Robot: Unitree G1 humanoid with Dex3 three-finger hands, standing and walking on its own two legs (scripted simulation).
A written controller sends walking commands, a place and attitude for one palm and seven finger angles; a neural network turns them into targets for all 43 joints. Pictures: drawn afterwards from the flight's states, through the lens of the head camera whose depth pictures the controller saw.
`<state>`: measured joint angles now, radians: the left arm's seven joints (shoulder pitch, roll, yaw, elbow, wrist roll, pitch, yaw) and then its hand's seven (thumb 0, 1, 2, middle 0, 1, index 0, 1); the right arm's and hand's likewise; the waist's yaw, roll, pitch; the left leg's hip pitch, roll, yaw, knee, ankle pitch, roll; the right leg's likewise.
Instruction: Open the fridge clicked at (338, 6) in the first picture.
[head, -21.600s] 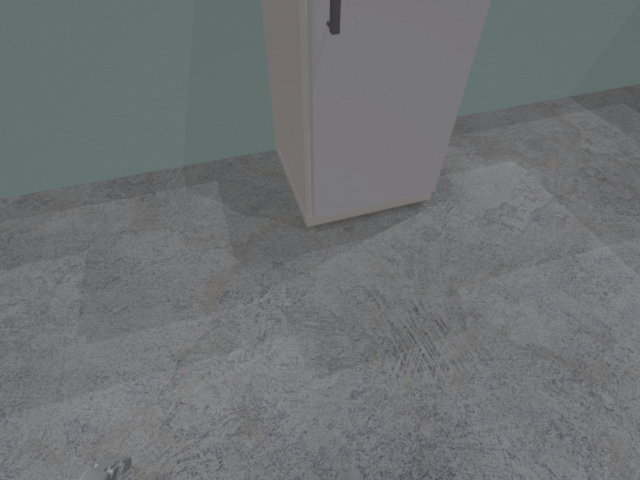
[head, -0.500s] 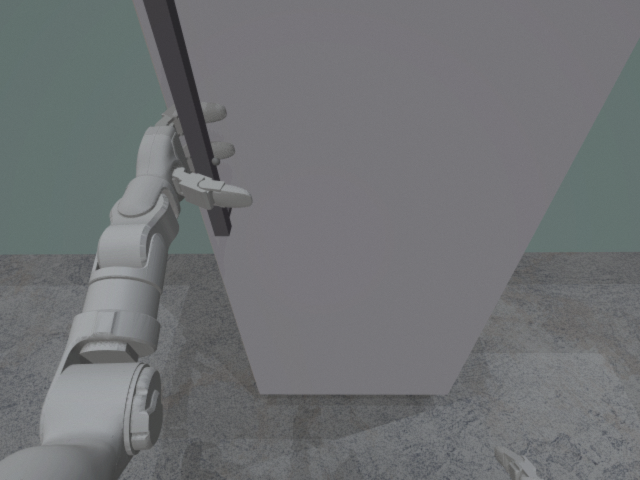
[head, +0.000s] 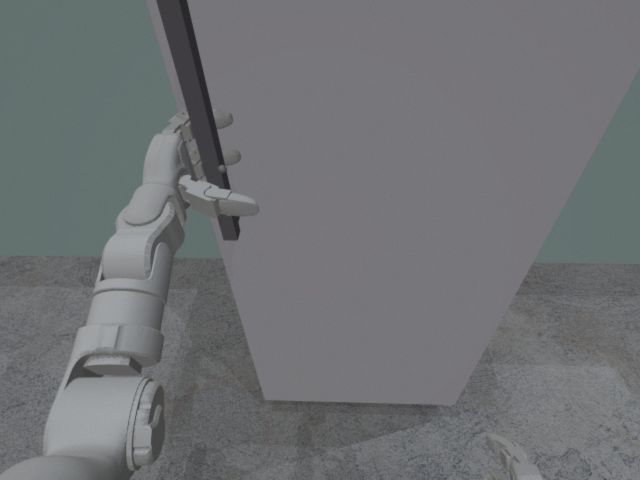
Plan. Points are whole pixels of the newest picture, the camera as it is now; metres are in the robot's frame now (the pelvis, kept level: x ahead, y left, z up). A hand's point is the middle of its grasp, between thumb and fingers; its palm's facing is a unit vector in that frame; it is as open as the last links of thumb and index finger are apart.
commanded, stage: grip the handle and tug to test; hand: left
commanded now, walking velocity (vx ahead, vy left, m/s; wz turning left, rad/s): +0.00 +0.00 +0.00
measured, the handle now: (210, 127) +0.47 +0.17 +0.24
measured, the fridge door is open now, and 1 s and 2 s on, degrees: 0 0 0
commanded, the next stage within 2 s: pull the door a little, standing still in 1.48 s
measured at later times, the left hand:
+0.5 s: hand (222, 167) +0.42 +0.14 +0.21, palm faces +0.03 -1.00 +0.01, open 9.6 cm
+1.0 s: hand (222, 167) +0.42 +0.14 +0.21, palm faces +0.04 -1.00 +0.00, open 5.7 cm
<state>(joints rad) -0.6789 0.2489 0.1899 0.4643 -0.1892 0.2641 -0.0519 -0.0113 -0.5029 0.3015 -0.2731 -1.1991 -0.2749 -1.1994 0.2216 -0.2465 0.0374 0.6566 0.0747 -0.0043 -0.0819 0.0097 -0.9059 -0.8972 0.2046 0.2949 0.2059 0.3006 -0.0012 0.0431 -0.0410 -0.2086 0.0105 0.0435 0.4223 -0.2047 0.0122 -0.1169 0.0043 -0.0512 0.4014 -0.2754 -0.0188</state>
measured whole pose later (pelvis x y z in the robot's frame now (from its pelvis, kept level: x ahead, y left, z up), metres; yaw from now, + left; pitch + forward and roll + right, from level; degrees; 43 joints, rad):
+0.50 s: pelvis -0.01 +0.00 +0.00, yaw +0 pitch +0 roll +0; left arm -0.73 0.26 0.18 0.54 -0.18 0.24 -0.04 0.00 0.13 0.57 -0.36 -1.29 -0.36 -1.29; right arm 0.25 -0.24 0.04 0.68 0.07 -0.01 -0.09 0.01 -0.91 -0.90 0.20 0.29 0.21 0.30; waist -0.01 0.04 -0.03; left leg -0.22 0.01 0.04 0.42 -0.19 0.02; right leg -0.13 0.00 -0.05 0.40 -0.26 -0.01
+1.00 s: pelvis +0.00 +0.01 +0.00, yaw +0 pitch +0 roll +0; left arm -0.70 0.24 0.18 0.49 -0.18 0.25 -0.02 0.01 0.72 0.81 -0.37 -1.39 -0.36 -1.36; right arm 0.24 -0.25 0.03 0.67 0.07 -0.02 -0.08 0.01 -0.91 -0.90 0.20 0.29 0.21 0.30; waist -0.01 0.04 -0.03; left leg -0.21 0.01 0.05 0.42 -0.20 0.02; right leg -0.12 0.00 -0.05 0.39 -0.27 -0.01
